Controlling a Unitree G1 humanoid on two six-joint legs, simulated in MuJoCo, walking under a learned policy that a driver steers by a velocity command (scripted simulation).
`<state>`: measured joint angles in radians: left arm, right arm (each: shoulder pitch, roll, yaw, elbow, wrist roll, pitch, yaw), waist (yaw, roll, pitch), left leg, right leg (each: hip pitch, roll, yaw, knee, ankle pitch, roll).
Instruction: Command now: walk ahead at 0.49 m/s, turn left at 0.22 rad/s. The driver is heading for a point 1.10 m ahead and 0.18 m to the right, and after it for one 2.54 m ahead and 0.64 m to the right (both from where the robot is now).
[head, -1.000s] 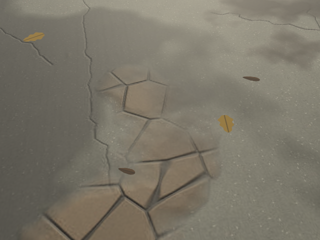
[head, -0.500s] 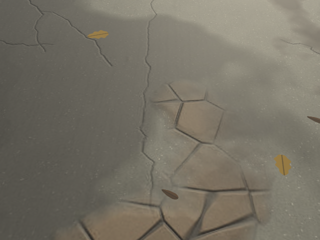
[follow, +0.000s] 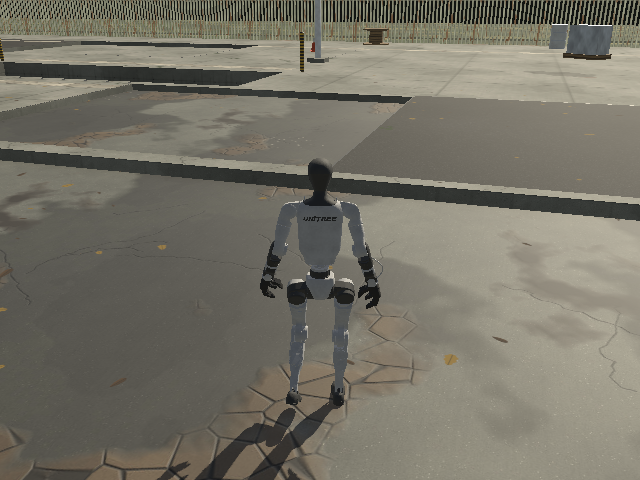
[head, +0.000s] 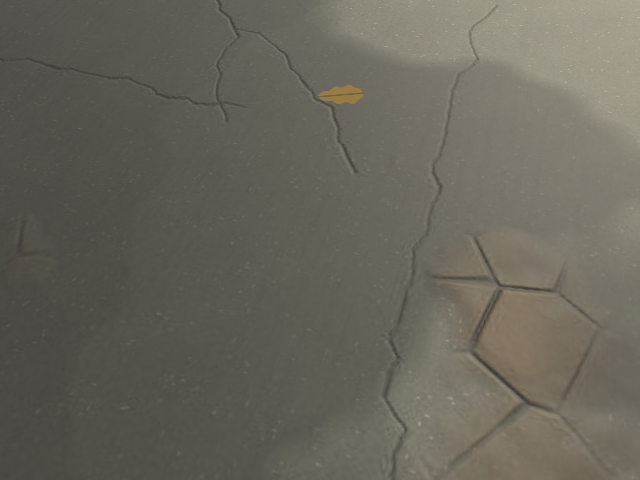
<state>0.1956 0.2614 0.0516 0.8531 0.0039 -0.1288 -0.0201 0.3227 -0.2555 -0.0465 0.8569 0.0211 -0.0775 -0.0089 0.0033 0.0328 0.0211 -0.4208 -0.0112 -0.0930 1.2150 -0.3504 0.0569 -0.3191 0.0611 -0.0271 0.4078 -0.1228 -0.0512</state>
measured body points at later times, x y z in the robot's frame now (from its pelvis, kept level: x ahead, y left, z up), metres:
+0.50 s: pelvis +0.27 +0.07 +0.00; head +0.29 +0.09 +0.45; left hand +0.32 +0.34 -0.14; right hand +0.39 -0.20 -0.09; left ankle +0.31 +0.16 -0.74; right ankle +0.19 -0.08 -0.65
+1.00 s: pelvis +0.52 -0.02 -0.02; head +0.56 -0.04 +0.43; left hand +0.77 +0.17 -0.11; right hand +0.49 -0.30 -0.14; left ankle +0.40 +0.17 -0.63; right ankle +0.57 -0.10 -0.74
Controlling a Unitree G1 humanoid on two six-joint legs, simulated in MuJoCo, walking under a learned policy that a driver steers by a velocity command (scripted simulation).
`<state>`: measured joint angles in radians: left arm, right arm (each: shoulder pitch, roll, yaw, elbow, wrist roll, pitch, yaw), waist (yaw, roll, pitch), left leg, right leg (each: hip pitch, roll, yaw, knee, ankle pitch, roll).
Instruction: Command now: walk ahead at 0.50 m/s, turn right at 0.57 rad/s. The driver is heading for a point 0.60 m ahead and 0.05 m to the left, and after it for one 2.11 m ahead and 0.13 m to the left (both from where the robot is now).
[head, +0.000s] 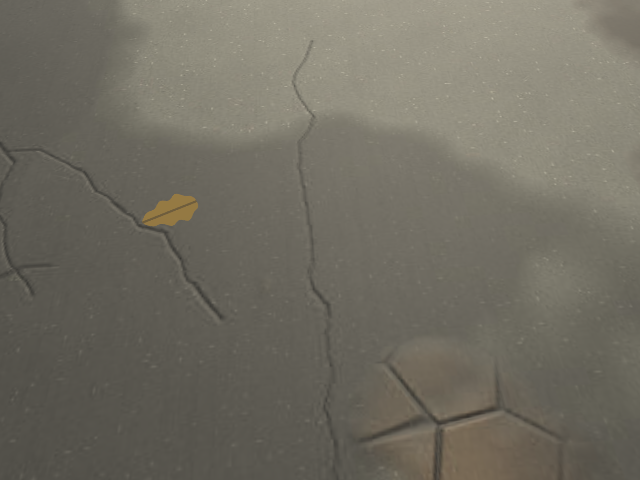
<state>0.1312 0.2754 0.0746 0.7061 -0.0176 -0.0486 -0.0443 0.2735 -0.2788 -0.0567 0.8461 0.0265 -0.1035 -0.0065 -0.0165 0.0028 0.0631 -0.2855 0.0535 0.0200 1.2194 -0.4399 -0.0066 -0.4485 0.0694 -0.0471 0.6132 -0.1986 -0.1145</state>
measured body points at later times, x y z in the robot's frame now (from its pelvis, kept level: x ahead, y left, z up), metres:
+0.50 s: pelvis +0.29 +0.04 +0.00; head +0.32 +0.04 +0.45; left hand +0.37 +0.31 -0.12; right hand +0.45 -0.23 -0.08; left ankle +0.39 +0.12 -0.72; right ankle +0.11 -0.06 -0.65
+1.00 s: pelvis +0.56 +0.00 +0.01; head +0.58 +0.00 +0.46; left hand +0.73 +0.28 -0.05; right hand +0.64 -0.27 -0.11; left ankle +0.42 +0.11 -0.66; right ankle +0.64 -0.10 -0.72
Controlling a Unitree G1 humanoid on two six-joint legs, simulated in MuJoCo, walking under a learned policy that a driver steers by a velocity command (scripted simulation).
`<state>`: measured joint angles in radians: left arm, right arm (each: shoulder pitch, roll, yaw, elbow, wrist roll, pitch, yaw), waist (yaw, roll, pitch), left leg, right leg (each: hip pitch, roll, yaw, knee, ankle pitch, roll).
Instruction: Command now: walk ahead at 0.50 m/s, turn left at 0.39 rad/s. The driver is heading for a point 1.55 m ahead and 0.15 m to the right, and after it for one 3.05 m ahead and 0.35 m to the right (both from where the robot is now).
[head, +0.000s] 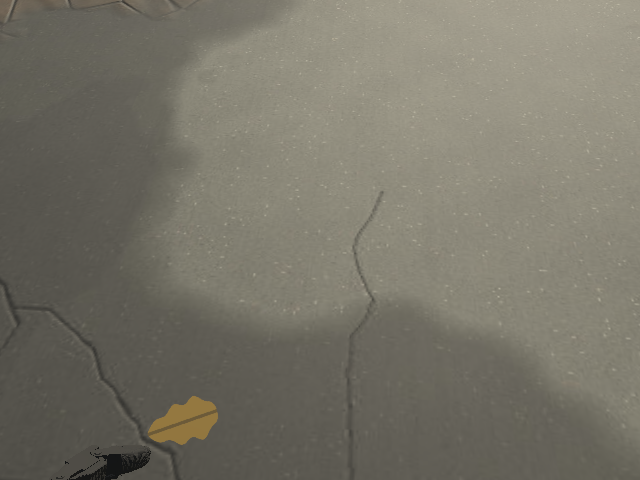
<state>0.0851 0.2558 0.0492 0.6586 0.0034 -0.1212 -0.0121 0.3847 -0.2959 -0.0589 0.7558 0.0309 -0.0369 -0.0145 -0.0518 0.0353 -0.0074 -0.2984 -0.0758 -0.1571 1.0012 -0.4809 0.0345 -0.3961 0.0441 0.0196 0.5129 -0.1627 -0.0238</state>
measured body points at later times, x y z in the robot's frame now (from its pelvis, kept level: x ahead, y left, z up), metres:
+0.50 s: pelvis +0.25 +0.06 +0.00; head +0.28 +0.07 +0.45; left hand +0.25 +0.34 -0.13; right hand +0.47 -0.17 -0.08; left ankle +0.31 +0.16 -0.73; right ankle +0.13 -0.10 -0.65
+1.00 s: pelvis +0.50 +0.02 -0.01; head +0.55 +0.00 +0.43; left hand +0.74 +0.24 -0.10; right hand +0.52 -0.27 -0.14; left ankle +0.35 +0.18 -0.65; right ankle +0.60 -0.07 -0.73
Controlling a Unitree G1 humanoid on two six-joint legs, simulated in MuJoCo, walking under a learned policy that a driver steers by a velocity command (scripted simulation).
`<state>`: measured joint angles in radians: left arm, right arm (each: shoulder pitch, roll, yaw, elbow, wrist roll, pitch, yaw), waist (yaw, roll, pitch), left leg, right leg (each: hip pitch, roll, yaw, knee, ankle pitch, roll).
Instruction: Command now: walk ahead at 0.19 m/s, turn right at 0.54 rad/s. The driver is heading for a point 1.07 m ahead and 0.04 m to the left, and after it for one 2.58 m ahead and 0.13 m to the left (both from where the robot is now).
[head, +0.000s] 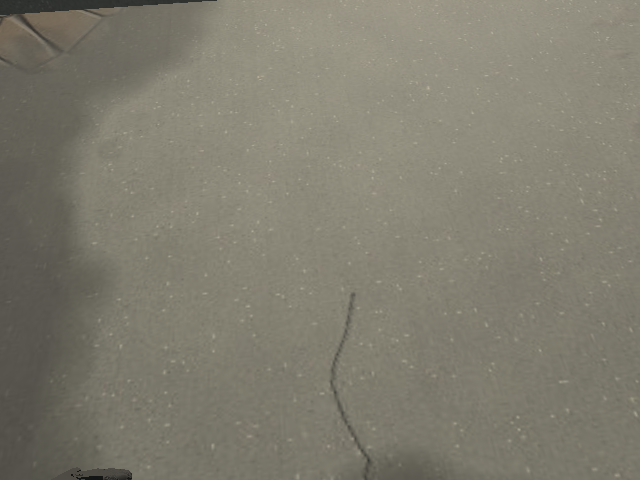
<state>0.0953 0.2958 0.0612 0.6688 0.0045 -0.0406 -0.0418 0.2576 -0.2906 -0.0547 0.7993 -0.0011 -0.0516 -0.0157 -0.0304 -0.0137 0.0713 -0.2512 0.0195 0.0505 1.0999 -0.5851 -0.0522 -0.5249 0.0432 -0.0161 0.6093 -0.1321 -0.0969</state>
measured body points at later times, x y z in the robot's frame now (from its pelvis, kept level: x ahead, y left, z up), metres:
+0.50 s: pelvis +0.11 +0.03 +0.01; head +0.13 +0.04 +0.46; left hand +0.31 +0.25 -0.09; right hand +0.20 -0.25 -0.09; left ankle +0.15 +0.16 -0.72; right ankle +0.11 -0.07 -0.72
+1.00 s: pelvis +0.14 +0.04 +0.02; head +0.15 +0.04 +0.47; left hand +0.30 +0.27 -0.10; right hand +0.22 -0.23 -0.10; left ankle +0.15 +0.16 -0.72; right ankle +0.11 -0.07 -0.72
